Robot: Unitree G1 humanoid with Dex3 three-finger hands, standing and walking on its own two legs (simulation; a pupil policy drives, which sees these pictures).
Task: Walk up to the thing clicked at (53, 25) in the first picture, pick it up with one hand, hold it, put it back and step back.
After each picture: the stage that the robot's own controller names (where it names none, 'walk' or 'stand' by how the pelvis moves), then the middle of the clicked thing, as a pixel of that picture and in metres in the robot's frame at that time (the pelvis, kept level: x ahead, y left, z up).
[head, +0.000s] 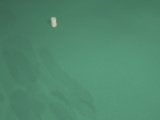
stand; (53, 22) +1.91 +0.36 -0.72
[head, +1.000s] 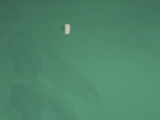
walk; (67, 29) +1.80 +0.15 -0.70
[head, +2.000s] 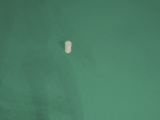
walk; (68, 47) +1.23 +0.09 -0.70
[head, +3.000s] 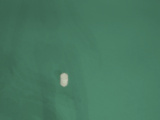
walk; (64, 79) +0.82 +0.11 -0.70
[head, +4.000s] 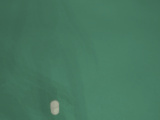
walk; (54, 107) +0.59 +0.15 -0.70
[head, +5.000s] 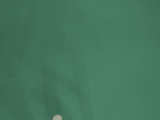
stand; out of the picture +0.48 +0.13 -0.70
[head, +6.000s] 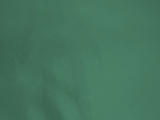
stand; out of the picture +0.42 +0.15 -0.72
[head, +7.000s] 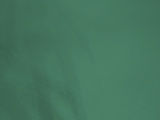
stand; out of the picture +0.35 +0.20 -0.72
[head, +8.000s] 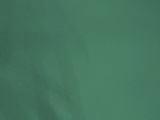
stand; out of the picture +0.37 +0.15 -0.71
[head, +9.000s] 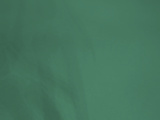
stand; out of the picture +0.35 +0.14 -0.72
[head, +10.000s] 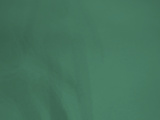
stand; out of the picture +0.35 +0.09 -0.71
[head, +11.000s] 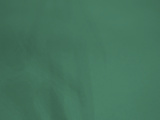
stand; out of the picture +0.32 +0.11 -0.72
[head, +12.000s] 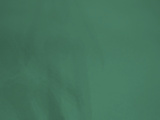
stand; out of the picture +0.35 +0.11 -0.72
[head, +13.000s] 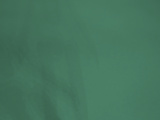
stand; out of the picture +0.33 +0.13 -0.72
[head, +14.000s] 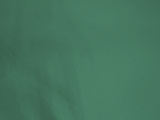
stand; out of the picture +0.34 +0.14 -0.72
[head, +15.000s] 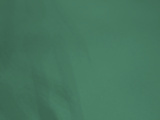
stand; out of the picture +0.37 +0.15 -0.72
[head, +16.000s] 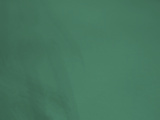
stand; out of the picture +0.35 +0.17 -0.73
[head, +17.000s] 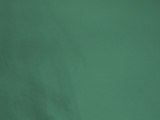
stand; out of the picture +0.36 +0.15 -0.72
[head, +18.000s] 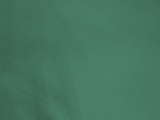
stand; out of the picture +0.36 +0.14 -0.73
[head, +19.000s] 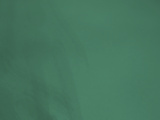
stand; out of the picture +0.37 +0.14 -0.72
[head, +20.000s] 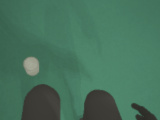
go down; (31, 66) +0.43 +0.19 -0.37
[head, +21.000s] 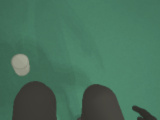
go down; (21, 65) +0.43 +0.22 -0.30
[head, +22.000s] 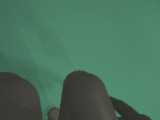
close in; out of the picture +0.41 +0.26 -0.22
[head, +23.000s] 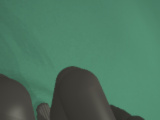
close; out of the picture +0.41 +0.27 -0.22
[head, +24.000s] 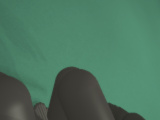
lift; out of the picture +0.38 +0.25 -0.23
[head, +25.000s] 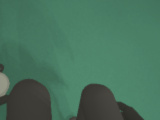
lift; out of the picture +0.30 +0.25 -0.11
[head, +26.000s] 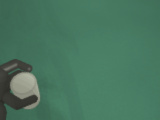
lift; (27, 91) +0.31 +0.16 +0.05
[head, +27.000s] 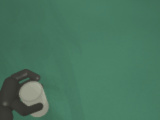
hold; (35, 100) +0.30 +0.15 +0.02
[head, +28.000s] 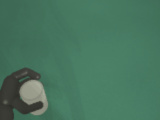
hold; (35, 98) +0.31 +0.15 +0.01
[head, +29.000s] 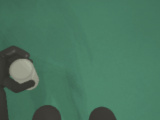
crouch; (25, 75) +0.37 +0.18 -0.06
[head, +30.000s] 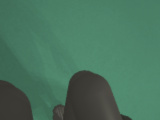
lower; out of the picture +0.39 +0.25 -0.20
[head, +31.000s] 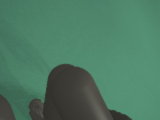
lower; out of the picture +0.44 +0.27 -0.23
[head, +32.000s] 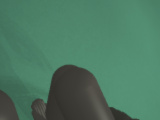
lower; out of the picture +0.43 +0.28 -0.23
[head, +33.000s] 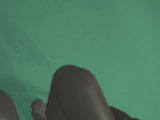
lower; out of the picture +0.43 +0.28 -0.23
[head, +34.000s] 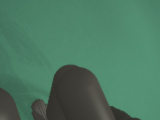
lower; out of the picture +0.43 +0.28 -0.23
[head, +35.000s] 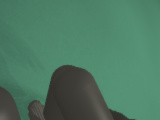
open; out of the picture +0.42 +0.27 -0.23
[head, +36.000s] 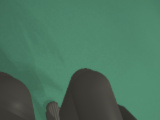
stand; out of the picture +0.42 +0.25 -0.25
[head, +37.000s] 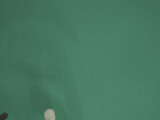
stand; (49, 116) +0.40 +0.14 -0.60
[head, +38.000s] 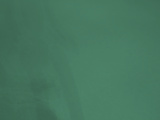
stand; out of the picture +0.39 +0.14 -0.66
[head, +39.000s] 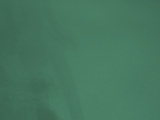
stand; out of the picture +0.39 +0.14 -0.67
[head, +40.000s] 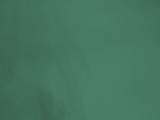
stand; out of the picture +0.43 +0.12 -0.72
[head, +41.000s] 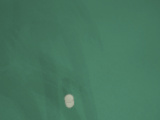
walk; (69, 101) +0.50 +0.10 -0.70
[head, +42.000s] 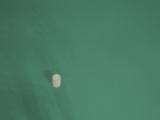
walk; (56, 80) +0.72 +0.11 -0.71
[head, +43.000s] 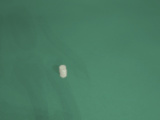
stand; (63, 71) +1.00 +0.20 -0.70
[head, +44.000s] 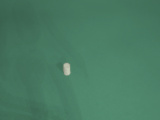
stand; (66, 69) +1.01 +0.14 -0.72
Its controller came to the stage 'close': yes
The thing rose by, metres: 0.72
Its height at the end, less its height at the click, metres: +0.00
